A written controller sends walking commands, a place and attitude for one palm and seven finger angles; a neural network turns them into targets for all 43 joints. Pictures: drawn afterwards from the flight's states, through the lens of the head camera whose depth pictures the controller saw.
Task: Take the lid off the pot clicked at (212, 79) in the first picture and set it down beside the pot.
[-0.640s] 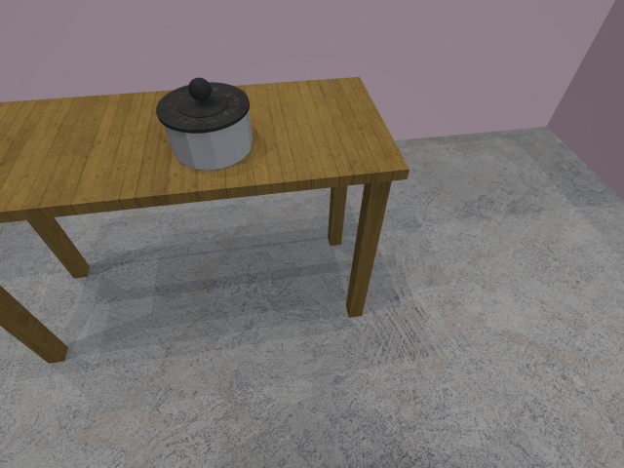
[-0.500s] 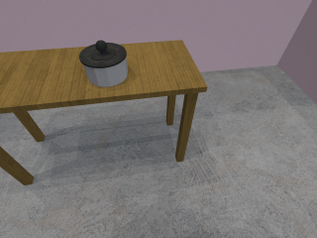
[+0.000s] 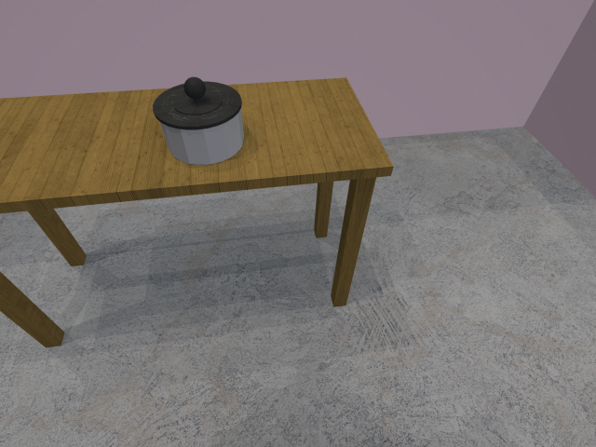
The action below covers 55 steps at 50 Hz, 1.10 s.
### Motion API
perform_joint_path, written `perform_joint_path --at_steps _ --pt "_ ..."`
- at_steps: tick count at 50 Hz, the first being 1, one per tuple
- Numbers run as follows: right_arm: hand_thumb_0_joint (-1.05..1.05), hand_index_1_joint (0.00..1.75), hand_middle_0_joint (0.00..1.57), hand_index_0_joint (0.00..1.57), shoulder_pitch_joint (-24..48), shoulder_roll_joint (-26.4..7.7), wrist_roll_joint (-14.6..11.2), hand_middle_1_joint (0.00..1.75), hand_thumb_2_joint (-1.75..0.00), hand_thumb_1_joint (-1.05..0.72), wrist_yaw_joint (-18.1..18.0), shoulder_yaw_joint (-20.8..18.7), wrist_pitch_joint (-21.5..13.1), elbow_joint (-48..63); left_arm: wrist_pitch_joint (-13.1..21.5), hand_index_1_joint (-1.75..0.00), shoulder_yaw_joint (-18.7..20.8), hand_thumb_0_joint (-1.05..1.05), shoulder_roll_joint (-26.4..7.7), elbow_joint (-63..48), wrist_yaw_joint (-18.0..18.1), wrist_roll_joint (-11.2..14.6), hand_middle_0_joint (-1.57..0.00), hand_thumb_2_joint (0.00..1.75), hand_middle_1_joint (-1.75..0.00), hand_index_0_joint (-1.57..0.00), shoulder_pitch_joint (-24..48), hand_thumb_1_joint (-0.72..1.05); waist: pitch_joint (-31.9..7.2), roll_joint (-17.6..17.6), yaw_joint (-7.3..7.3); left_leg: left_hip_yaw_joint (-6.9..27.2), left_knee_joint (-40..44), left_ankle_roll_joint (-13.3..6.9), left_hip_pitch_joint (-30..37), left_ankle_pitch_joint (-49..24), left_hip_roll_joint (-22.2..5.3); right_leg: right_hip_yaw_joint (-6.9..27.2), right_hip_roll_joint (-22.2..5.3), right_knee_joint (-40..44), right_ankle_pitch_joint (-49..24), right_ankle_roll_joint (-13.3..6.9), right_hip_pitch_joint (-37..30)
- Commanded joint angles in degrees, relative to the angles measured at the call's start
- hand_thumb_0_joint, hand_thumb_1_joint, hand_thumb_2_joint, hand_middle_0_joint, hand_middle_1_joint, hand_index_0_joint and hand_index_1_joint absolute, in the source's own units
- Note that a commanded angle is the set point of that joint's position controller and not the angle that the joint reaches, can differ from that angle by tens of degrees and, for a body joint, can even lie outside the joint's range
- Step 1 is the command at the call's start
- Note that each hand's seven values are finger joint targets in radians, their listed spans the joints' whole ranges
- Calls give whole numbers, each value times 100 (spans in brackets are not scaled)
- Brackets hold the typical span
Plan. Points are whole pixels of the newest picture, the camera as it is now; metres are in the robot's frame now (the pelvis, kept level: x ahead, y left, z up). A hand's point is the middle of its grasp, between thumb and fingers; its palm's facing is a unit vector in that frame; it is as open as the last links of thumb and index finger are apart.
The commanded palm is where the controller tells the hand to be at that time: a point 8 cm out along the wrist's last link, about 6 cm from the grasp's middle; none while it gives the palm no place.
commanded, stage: turn to face it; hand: left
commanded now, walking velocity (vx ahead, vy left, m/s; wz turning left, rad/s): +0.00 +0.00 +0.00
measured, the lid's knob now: (194, 88) +0.80 +0.28 +0.07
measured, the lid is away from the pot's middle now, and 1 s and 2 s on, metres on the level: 0.00 0.00 0.00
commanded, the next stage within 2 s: take the last steps up to it in 0.62 s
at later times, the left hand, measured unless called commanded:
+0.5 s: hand out of the picture +0.01 +0.19 -0.18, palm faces +0.08 -0.97 -0.23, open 7.4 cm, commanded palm none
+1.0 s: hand out of the picture +0.01 +0.21 -0.19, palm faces +0.15 -0.96 -0.22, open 7.4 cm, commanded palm none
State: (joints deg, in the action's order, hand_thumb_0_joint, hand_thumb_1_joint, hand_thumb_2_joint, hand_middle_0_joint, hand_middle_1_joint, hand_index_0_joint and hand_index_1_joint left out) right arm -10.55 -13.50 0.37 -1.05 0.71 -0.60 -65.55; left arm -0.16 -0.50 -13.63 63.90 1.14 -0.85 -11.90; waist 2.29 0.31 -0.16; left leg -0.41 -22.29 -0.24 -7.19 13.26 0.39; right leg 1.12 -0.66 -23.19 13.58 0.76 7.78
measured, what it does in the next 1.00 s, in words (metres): stands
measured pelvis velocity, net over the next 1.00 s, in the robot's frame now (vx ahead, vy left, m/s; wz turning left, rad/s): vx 0.03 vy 0.01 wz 0.14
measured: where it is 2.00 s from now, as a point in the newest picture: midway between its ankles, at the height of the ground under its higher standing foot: (288, 422)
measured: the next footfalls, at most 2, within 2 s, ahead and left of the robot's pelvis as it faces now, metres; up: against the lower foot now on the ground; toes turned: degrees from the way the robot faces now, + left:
right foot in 1.14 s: +0.12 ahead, -0.10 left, +0.00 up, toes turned +7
left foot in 1.50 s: +0.32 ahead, +0.17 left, +0.00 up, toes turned +19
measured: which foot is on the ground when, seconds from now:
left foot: down 0.00-1.00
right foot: down 0.00-0.94, up 0.96-1.00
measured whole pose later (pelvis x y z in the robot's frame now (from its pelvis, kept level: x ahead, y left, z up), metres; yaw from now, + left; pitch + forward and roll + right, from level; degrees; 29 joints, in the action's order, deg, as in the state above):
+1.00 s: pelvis +0.03 +0.01 -0.02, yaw +8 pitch +1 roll +0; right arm -19.1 -10.4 1.9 -0.7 -0.7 -0.8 -57.3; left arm -1.5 2.3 -13.2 59.0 -0.1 -1.8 -17.4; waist 0.2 1.4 -0.6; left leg 4.1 -36.6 -1.7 -15.9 21.8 2.8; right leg -3.3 -2.1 -45.7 29.7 -0.8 16.8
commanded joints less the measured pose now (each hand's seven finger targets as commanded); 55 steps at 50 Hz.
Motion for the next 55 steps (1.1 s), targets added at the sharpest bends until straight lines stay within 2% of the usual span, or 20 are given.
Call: perform_joint_path --at_steps 1,6,10,17,29,36,38,39,40,42,44,45,46,47,48,49,51,53,54,55 --pt "0 30 20 20 -62 -849 -2 30 -90 -90 -48 -172 -101 208 118 -30 168 0 -843 -259 78 15 -20 90 -30 -20 -68 90 -105 -12 2 525 381 -132 -23 -968 -640 419 -541 363 -951 -127 128" --pt "0 30 20 20 -88 -821 1 30 -90 -90 -44 -179 -92 196 121 -30 165 0 -818 -242 78 15 -20 90 -30 -20 -95 90 -91 44 2 533 365 -131 -39 -949 -624 382 -560 368 -934 -126 142" --pt "0 30 20 20 -242 -536 2 30 -90 -90 -38 -122 -22 209 35 -30 146 0 -591 -239 115 29 -20 90 -30 -20 -263 90 -104 -11 23 561 164 -109 -238 -1146 -587 235 -598 132 -1012 -61 93" --pt "0 30 20 20 -240 -530 19 30 -90 -90 -24 -200 85 413 -43 -30 246 0 -615 -417 133 18 -20 90 -30 -20 -311 90 29 6 51 714 -207 -148 -770 -776 -480 180 -675 -94 -510 -103 259" --pt "0 30 20 20 -298 -518 43 30 -90 -90 -15 -317 127 864 -88 -30 374 0 -486 -762 145 -10 -20 90 -30 -20 -421 90 -150 -157 60 1222 -409 -326 -1237 -603 -504 -87 -635 -499 12 -118 323" --pt "0 30 20 20 -353 -401 66 30 -90 -90 2 -330 181 1069 -104 -30 431 0 -629 -920 141 -27 -20 90 -30 -20 -331 90 -173 175 -7 848 -979 -199 -1291 -342 -221 89 -1051 -332 171 -326 561" --pt "0 30 20 20 -481 -417 110 30 -90 -90 20 -319 175 1071 -112 -30 422 0 -635 -898 91 -58 -20 90 -30 -20 -408 90 -230 223 -7 869 -890 -262 -1291 991 -166 80 -953 -137 1813 -332 612" --pt "0 30 20 20 -521 -450 137 30 -90 -90 36 -322 178 1086 -122 -30 424 0 -678 -917 63 -77 -20 90 -30 -20 -371 90 57 251 -20 853 -852 -282 -1561 1765 -123 141 -967 2 2564 -345 772" --pt "0 30 20 20 -602 -439 159 30 -90 -90 47 -332 162 1097 -118 -30 445 0 -699 -949 43 -95 -20 90 -30 -20 -325 90 263 330 -32 835 -835 -308 -1710 2058 -107 219 -973 68 2903 -384 876" --pt "0 30 20 20 -740 -429 164 30 -90 -90 58 -325 102 1086 -76 -30 440 0 -684 -948 2 -90 -20 90 -30 -20 -356 90 464 173 -55 796 -811 -371 -1679 2045 -133 158 -966 -20 2878 -435 1032" --pt "0 30 20 20 -972 -460 156 30 -90 -90 56 -335 38 1048 -32 -30 429 0 -614 -951 -47 -78 -20 90 -30 -20 -374 90 574 -335 -120 1201 -477 -509 -1624 2319 -299 -126 -742 -476 2662 -403 1161" --pt "0 30 20 20 -1132 -548 164 30 -90 -90 44 -352 6 1027 0 -30 414 0 -506 -978 -71 -70 -20 90 -30 -20 -341 90 634 -633 -184 1741 -49 -643 -1523 2476 -531 -358 -480 -963 2353 -323 1316" --pt "0 30 20 20 -1310 -717 169 30 -90 -90 23 -381 -32 982 30 -30 379 0 -350 -1009 -95 -68 -20 90 -30 -20 -313 90 616 -1096 -229 2611 535 -900 -1223 2593 -920 -633 -139 -1706 1864 -222 1595" --pt "0 30 20 20 -1500 -851 161 30 -90 -90 -16 -406 -76 924 79 -30 332 0 -191 -1083 -106 -89 -20 90 -30 -20 -182 90 611 -1407 -284 3343 868 -1210 -603 2245 -1259 -645 84 -2339 1605 -181 2224" --pt "0 30 20 20 -1725 -829 139 30 -90 -90 -42 -421 -122 866 141 -30 317 0 -239 -1193 -108 -94 -20 90 -30 -20 -9 90 515 -1329 -378 3687 928 -1481 -9 1553 -1445 -401 54 -2808 1863 -194 2824" --pt "0 30 20 20 -1784 -809 140 30 -90 -90 -60 -420 -159 824 212 -30 323 0 -226 -1261 -117 -79 -20 90 -30 -20 181 90 473 -1181 -408 3585 827 -1588 281 669 -1558 -218 -60 -3035 1934 -191 3089" --pt "0 30 20 20 -1561 -752 141 30 -90 -90 -73 -389 -209 819 281 -30 334 0 -197 -1287 -165 -29 -20 90 -30 -20 175 90 126 -938 -248 2899 523 -1483 388 -616 -1449 -139 -187 -2693 1818 -142 2678" --pt "0 30 20 20 -1262 -686 122 30 -90 -90 -91 -366 -216 816 280 -30 327 0 -113 -1169 -206 2 -20 90 -30 -20 -173 90 -152 -667 3 2130 188 -1172 -40 -999 -1103 -377 -46 -1590 1406 -115 1511" --pt "0 30 20 20 -1126 -676 96 30 -90 -90 -95 -362 -211 804 278 -30 341 0 -58 -1010 -217 1 -20 90 -30 -20 -598 90 -353 -552 200 1695 -209 -942 -453 -810 -839 -562 71 -837 720 -106 544" --pt "0 30 20 20 -1075 -543 54 30 -90 -90 -80 -338 -229 770 306 -30 411 0 -229 -814 -190 -6 -20 90 -30 -20 -1099 90 -520 -121 433 1277 -955 -693 -1353 -313 -499 -332 -83 -183 191 -166 -838"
